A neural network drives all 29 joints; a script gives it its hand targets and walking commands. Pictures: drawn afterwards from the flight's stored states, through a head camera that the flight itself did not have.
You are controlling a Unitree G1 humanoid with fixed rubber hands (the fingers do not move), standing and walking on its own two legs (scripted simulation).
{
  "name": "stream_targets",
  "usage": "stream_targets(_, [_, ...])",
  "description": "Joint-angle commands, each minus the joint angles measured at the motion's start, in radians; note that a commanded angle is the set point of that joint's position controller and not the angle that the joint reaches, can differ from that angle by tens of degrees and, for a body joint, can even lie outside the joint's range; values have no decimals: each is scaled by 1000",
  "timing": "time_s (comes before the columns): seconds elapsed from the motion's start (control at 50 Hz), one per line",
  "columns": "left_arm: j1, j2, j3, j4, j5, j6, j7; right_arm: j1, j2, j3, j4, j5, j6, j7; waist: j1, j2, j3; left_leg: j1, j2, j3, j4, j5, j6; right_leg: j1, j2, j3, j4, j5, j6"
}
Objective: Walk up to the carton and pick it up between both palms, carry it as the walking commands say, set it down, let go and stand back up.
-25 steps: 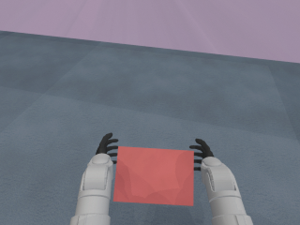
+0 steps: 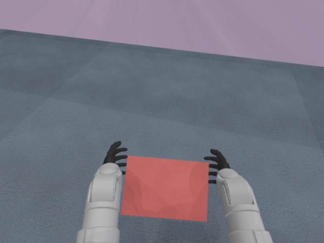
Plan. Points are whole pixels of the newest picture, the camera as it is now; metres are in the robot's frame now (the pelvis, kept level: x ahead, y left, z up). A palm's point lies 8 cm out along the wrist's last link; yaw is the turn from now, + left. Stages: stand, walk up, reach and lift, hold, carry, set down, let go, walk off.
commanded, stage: carry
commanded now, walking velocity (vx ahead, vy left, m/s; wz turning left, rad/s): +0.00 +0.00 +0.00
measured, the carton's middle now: (164, 182) +0.32 +0.00 -0.07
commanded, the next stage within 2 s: hold in 1.56 s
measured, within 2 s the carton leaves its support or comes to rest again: neither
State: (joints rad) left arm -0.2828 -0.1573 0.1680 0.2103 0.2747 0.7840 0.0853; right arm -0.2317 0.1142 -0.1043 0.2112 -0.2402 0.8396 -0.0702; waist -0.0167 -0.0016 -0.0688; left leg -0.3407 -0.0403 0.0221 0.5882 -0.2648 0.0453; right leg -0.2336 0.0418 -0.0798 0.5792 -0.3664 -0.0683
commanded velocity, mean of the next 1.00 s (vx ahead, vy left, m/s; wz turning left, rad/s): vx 0.00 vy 0.00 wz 0.00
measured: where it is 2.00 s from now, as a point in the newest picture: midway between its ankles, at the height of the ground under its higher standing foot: outside the picture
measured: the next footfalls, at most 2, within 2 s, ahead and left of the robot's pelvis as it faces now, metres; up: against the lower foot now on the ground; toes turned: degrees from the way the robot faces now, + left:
none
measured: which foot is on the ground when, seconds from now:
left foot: down 0.00-1.00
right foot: down 0.00-1.00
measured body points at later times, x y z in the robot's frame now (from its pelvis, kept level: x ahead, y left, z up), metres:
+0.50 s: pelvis -0.02 +0.00 +0.00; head -0.03 +0.01 +0.45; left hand +0.30 +0.15 +0.04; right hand +0.27 -0.15 +0.02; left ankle +0.03 +0.09 -0.73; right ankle -0.04 -0.07 -0.73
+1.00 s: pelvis -0.03 +0.00 +0.00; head -0.05 +0.01 +0.45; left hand +0.28 +0.15 +0.03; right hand +0.26 -0.15 +0.02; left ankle +0.03 +0.09 -0.73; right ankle -0.04 -0.07 -0.73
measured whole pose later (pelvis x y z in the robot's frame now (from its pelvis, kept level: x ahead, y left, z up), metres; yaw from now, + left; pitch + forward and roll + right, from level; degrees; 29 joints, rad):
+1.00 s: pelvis -0.03 +0.00 +0.00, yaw +0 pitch +1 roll +0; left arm -0.28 -0.16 0.16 0.20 0.27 0.78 0.09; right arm -0.22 0.13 -0.12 0.19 -0.24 0.84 -0.07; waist -0.01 0.00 -0.07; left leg -0.40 -0.03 0.02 0.58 -0.21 0.05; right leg -0.29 0.04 -0.09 0.59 -0.32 -0.07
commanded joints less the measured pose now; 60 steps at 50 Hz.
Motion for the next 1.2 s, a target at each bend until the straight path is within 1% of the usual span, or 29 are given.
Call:
stream_targets(0.0, [-501,-954,-582,-107,-310,-57,-293,-724,935,574,-272,332,-129,265,1,-28,-400,169,145,-91,-26,330,40,121,-181,120,-68,458,8])
stream_targets(0.02, [-495,-961,-584,-94,-310,-54,-295,-721,933,568,-263,332,-131,268,0,1,-377,165,153,-107,-28,367,44,109,-180,121,-66,450,2])
stream_targets(0.06, [-461,-967,-593,-84,-309,-47,-299,-703,917,555,-274,326,-131,269,2,32,-377,185,163,-116,-56,344,48,74,-167,114,-77,304,0])
stream_targets(0.12, [-518,-970,-593,-106,-317,-52,-301,-725,937,570,-266,331,-128,273,0,-7,-363,154,154,-116,-39,323,49,89,-176,122,-90,372,2])
stream_targets(0.16, [-470,-967,-569,-54,-299,-44,-298,-742,924,561,-264,328,-129,273,1,-6,-376,167,165,-129,-51,339,55,82,-165,111,-78,330,1])
stream_targets(0.2, [-470,-956,-577,-67,-303,-47,-300,-709,923,562,-248,330,-127,274,1,-1,-361,161,158,-133,-68,278,49,68,-163,113,-87,261,-4])
stream_targets(0.22, [-526,-949,-586,-102,-308,-55,-298,-722,926,550,-245,325,-133,275,2,34,-380,149,158,-132,-69,282,51,78,-168,114,-81,270,-4])
stream_targets(0.26, [-498,-976,-583,-77,-309,-50,-300,-756,932,571,-285,334,-134,272,3,-2,-374,148,157,-122,-49,303,52,72,-167,118,-82,319,-1])
stream_targets(0.34, [-493,-967,-591,-103,-308,-55,-298,-734,929,563,-277,337,-139,277,4,25,-399,170,162,-135,-50,314,51,69,-160,116,-83,285,-3])
stream_targets(0.4, [-473,-957,-578,-77,-307,-51,-300,-730,916,571,-284,334,-134,276,3,-23,-382,150,168,-134,-44,378,56,80,-160,107,-67,341,2])
stream_targets(0.44, [-522,-973,-591,-104,-311,-59,-300,-767,924,568,-290,337,-140,278,3,15,-393,163,172,-135,-47,389,53,72,-159,109,-56,317,-2])
stream_targets(0.46, [-439,-983,-591,-54,-308,-46,-297,-710,924,572,-283,340,-139,276,6,28,-401,155,169,-134,-45,358,52,76,-161,111,-65,297,-1])
stream_targets(0.48, [-481,-974,-576,-65,-303,-53,-301,-766,920,572,-290,337,-141,277,4,-6,-383,142,161,-128,-54,295,47,63,-161,115,-76,281,-3])
stream_targets(0.52, [-491,-967,-592,-88,-315,-49,-299,-688,928,558,-250,326,-131,273,1,4,-349,123,152,-126,-66,257,39,54,-173,123,-83,292,-10])
stream_targets(0.54, [-497,-979,-586,-65,-311,-49,-302,-725,925,558,-260,326,-135,273,2,-16,-341,96,153,-131,-63,240,36,53,-174,118,-89,292,-7])
stream_targets(0.66, [-462,-972,-581,-60,-305,-49,-299,-705,927,563,-256,334,-137,277,3,25,-372,132,161,-147,-77,262,48,62,-160,113,-76,240,-11])
stream_targets(0.68, [-442,-975,-575,-40,-304,-47,-305,-743,918,584,-292,341,-138,276,5,-19,-355,111,156,-139,-68,223,47,53,-170,126,-103,253,-7])
stream_targets(0.72, [-516,-975,-579,-84,-307,-57,-304,-769,924,570,-287,337,-141,277,5,-2,-363,97,145,-132,-70,185,44,57,-179,135,-102,259,-18])
stream_targets(0.76, [-476,-980,-588,-79,-313,-53,-305,-722,931,578,-279,339,-136,278,4,-2,-365,131,159,-141,-67,232,42,35,-174,127,-99,259,-14])
stream_targets(0.78, [-481,-987,-599,-73,-319,-51,-304,-728,921,567,-288,337,-141,276,3,34,-368,143,160,-141,-75,250,47,28,-161,124,-92,247,-14])
stream_targets(0.84, [-506,-995,-606,-104,-326,-54,-306,-731,940,570,-288,338,-140,276,6,16,-376,120,160,-147,-83,215,48,46,-163,126,-93,212,-14])
stream_targets(0.86, [-492,-995,-605,-96,-326,-51,-306,-718,945,581,-283,341,-137,277,6,-15,-371,125,158,-137,-69,217,41,41,-170,130,-103,236,-15])
stream_targets(0.88, [-529,-986,-608,-112,-328,-57,-304,-752,935,580,-308,340,-142,276,5,-1,-380,115,155,-144,-70,232,46,44,-162,123,-87,241,-15])
stream_targets(0.9, [-459,-997,-605,-87,-324,-51,-306,-739,933,598,-331,349,-141,275,4,-22,-386,129,160,-141,-66,245,47,56,-162,120,-92,273,-11])
stream_targets(0.96, [-474,-973,-590,-87,-313,-48,-298,-701,925,568,-278,335,-132,276,4,29,-381,138,160,-140,-72,240,45,31,-165,124,-82,246,-13])
stream_targets(0.98, [-470,-994,-593,-76,-311,-43,-301,-738,934,580,-307,344,-136,277,7,22,-369,118,160,-143,-69,252,46,38,-165,123,-82,252,-14])
stream_targets(1.04, [-466,-999,-590,-69,-316,-47,-306,-740,947,594,-301,355,-139,281,7,-5,-377,99,149,-137,-62,152,37,49,-178,138,-109,240,-21])
stream_targets(1.06, [-478,-1003,-582,-58,-308,-47,-306,-764,929,583,-314,338,-138,278,4,-30,-375,113,152,-133,-63,181,36,37,-178,132,-108,267,-21])
stream_targets(1.18, [-491,-993,-599,-90,-316,-48,-307,-722,939,576,-284,343,-136,282,5,15,-358,111,147,-127,-82,126,29,15,-182,149,-122,233,-25])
